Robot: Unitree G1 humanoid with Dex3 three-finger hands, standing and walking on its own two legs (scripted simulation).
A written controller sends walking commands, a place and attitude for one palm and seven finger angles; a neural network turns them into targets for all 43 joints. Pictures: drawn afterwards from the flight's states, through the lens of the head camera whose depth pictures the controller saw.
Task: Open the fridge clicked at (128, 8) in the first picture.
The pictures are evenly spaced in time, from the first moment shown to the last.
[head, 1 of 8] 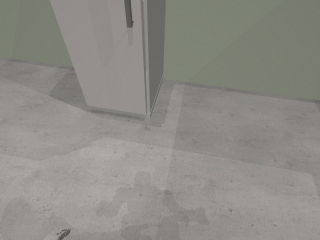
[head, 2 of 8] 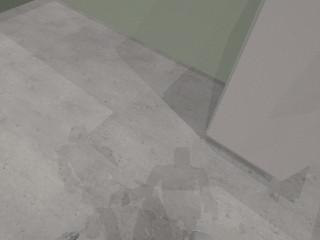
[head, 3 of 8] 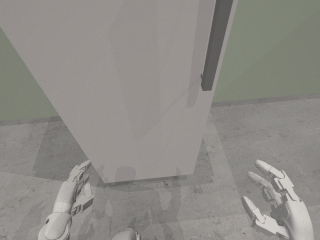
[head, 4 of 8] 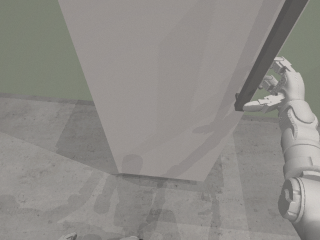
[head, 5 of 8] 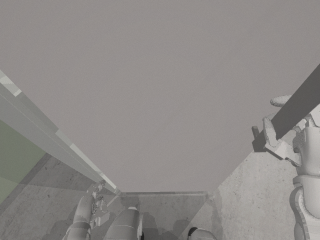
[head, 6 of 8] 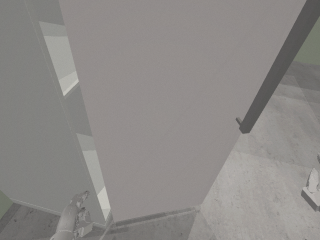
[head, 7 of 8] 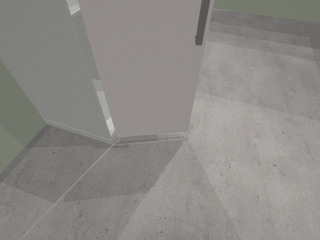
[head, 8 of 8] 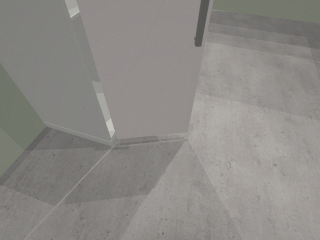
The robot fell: no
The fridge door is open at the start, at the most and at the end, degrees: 0 74 64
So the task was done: yes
